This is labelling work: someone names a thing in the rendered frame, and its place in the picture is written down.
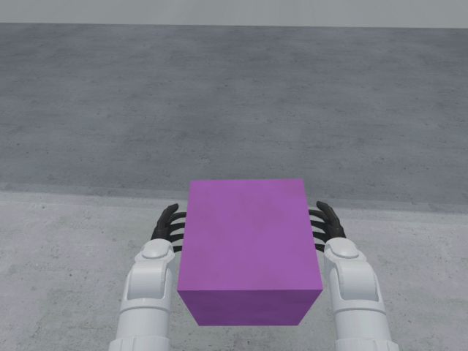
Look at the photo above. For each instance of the robot right hand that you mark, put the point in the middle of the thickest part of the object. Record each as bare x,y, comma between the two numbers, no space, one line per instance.
331,225

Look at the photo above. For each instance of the left robot forearm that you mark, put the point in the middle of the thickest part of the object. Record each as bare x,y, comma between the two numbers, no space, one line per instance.
146,304

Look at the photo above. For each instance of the robot left hand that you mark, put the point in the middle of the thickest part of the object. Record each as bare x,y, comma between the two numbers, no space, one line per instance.
164,227

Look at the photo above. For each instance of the carton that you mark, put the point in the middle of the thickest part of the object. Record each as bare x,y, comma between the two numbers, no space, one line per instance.
248,255

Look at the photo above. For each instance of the right robot forearm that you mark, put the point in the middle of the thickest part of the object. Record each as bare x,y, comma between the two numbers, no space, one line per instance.
356,299

